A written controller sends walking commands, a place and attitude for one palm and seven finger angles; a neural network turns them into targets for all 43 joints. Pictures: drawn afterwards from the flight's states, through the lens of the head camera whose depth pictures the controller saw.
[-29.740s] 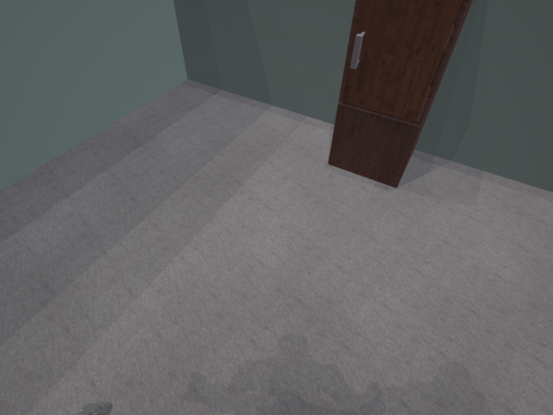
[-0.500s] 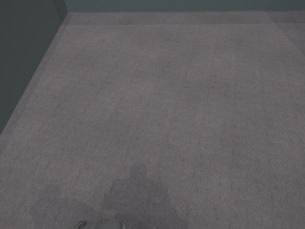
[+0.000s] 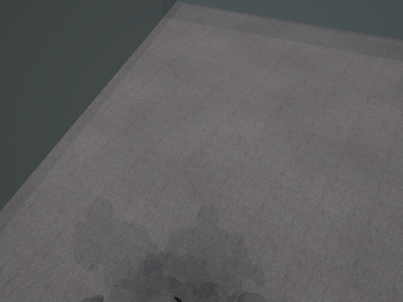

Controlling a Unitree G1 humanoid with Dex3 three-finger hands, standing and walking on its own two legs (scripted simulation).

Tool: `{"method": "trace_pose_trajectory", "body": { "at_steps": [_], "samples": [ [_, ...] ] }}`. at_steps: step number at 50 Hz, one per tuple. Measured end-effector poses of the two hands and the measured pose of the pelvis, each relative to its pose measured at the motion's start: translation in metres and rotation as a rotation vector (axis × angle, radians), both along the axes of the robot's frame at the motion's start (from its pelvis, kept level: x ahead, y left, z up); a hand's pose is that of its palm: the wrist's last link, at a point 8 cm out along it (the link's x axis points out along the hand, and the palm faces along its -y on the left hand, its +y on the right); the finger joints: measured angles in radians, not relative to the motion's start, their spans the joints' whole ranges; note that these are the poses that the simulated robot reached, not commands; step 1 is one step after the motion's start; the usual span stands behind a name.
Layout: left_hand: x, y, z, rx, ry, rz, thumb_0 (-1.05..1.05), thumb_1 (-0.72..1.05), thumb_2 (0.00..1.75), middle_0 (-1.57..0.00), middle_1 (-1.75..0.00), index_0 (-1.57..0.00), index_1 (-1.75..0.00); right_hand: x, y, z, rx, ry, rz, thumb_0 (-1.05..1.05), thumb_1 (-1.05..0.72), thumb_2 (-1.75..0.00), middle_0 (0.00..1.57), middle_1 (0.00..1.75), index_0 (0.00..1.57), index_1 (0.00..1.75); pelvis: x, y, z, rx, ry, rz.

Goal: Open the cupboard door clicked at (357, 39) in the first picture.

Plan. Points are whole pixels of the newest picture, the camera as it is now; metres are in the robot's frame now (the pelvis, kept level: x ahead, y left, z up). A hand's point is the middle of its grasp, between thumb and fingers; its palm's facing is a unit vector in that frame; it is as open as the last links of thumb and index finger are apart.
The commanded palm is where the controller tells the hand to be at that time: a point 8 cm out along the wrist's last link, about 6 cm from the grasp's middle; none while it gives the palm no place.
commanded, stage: turn to face it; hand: left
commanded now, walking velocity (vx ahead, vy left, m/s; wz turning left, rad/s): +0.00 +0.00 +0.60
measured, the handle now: out of the picture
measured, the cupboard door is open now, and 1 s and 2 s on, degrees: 47 47 47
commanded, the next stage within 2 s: none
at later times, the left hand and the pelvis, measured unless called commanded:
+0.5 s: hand out of the picture +0.00 +0.16 -0.18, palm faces +0.36 -0.90 -0.24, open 7.4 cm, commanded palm none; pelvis +0.03 -0.06 -0.01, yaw +20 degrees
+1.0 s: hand out of the picture -0.02 +0.08 -0.15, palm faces +0.62 -0.75 -0.24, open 7.4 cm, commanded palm none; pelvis +0.05 -0.11 +0.01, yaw +39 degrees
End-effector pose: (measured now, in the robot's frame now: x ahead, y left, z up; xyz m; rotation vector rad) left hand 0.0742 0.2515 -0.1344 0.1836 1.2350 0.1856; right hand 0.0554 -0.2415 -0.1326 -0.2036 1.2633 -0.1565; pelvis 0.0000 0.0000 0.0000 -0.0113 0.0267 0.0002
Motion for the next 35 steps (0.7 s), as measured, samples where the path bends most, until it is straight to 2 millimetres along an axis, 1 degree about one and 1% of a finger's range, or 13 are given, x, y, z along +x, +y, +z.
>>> {"method": "trace_pose_trajectory", "body": {
  "at_steps": [4,7,9,11,14,16,19,22,24,26,29,32,35],
  "samples": [
    [0.008,-0.010,0.012,0.036,-0.047,0.028,0.01,0.91,0.90,-0.20,-0.30,-0.20,-0.30,0.015,-0.020,-0.003,0.018,0.003,0.030,0.00,-0.90,-0.90,0.20,0.30,0.20,0.30,0.004,-0.021,0.001,-0.005,0.003,0.051],
    [0.008,-0.021,0.014,0.071,-0.092,0.052,0.00,0.91,0.90,-0.20,-0.30,-0.20,-0.30,0.031,-0.041,-0.012,0.028,-0.005,0.049,0.00,-0.90,-0.90,0.20,0.30,0.20,0.30,0.009,-0.041,-0.006,0.020,0.006,0.089],
    [-0.001,-0.030,0.018,0.080,-0.092,0.079,0.00,0.91,0.90,-0.20,-0.30,-0.20,-0.30,0.044,-0.054,-0.012,0.023,-0.007,0.072,0.00,-0.90,-0.90,0.20,0.30,0.20,0.30,0.011,-0.049,-0.005,0.024,-0.006,0.123],
    [-0.011,-0.039,0.023,0.077,-0.080,0.110,0.00,0.90,0.90,-0.20,-0.30,-0.20,-0.30,0.060,-0.063,-0.007,0.016,-0.015,0.099,0.01,-0.91,-0.90,0.20,0.30,0.20,0.30,0.014,-0.053,0.000,0.036,-0.012,0.158],
    [-0.026,-0.050,0.025,0.061,-0.051,0.154,0.00,0.90,0.90,-0.21,-0.30,-0.20,-0.30,0.085,-0.069,0.005,0.009,-0.036,0.143,0.01,-0.91,-0.90,0.20,0.30,0.20,0.29,0.020,-0.059,0.007,0.060,-0.012,0.201],
    [-0.037,-0.056,0.023,0.044,-0.035,0.184,0.00,0.90,0.90,-0.21,-0.30,-0.20,-0.30,0.102,-0.068,0.011,0.004,-0.053,0.183,0.01,-0.91,-0.90,0.20,0.30,0.20,0.29,0.023,-0.061,0.009,0.071,-0.010,0.230],
    [-0.054,-0.060,0.014,0.019,-0.017,0.235,0.00,0.90,0.90,-0.21,-0.30,-0.20,-0.30,0.130,-0.058,0.017,-0.006,-0.080,0.259,0.01,-0.91,-0.90,0.19,0.30,0.19,0.29,0.025,-0.062,0.008,0.073,-0.009,0.274],
    [-0.076,-0.058,-0.001,-0.005,0.006,0.296,0.00,0.90,0.90,-0.21,-0.30,-0.20,-0.30,0.157,-0.041,0.016,-0.019,-0.125,0.338,0.01,-0.91,-0.90,0.19,0.30,0.19,0.29,0.026,-0.056,-0.002,0.058,-0.010,0.318],
    [-0.089,-0.053,-0.013,-0.010,0.030,0.334,0.00,0.90,0.90,-0.21,-0.30,-0.20,-0.30,0.170,-0.031,0.013,-0.026,-0.164,0.378,0.00,-0.91,-0.90,0.20,0.30,0.19,0.29,0.026,-0.054,-0.011,0.046,-0.008,0.348],
    [-0.096,-0.050,-0.015,0.000,0.053,0.364,0.01,0.90,0.90,-0.21,-0.30,-0.20,-0.30,0.174,-0.024,0.015,-0.024,-0.170,0.413,0.00,-0.91,-0.90,0.20,0.30,0.20,0.29,0.026,-0.058,-0.011,0.049,-0.014,0.364],
    [-0.097,-0.050,-0.009,0.017,0.043,0.403,0.01,0.90,0.90,-0.21,-0.30,-0.20,-0.30,0.174,-0.021,0.016,-0.020,-0.150,0.449,0.00,-0.91,-0.90,0.20,0.30,0.20,0.30,0.028,-0.066,-0.006,0.038,-0.017,0.399],
    [-0.092,-0.053,0.003,0.038,0.004,0.430,0.01,0.91,0.90,-0.20,-0.30,-0.20,-0.30,0.174,-0.023,0.011,-0.003,-0.115,0.478,0.00,-0.90,-0.90,0.20,0.30,0.20,0.30,0.031,-0.076,-0.003,0.027,-0.021,0.434],
    [-0.088,-0.062,0.012,0.071,-0.036,0.451,0.01,0.91,0.90,-0.20,-0.30,-0.20,-0.30,0.179,-0.030,0.000,0.023,-0.086,0.499,0.00,-0.90,-0.90,0.20,0.30,0.20,0.30,0.037,-0.089,-0.005,0.024,-0.022,0.469]
  ]
}}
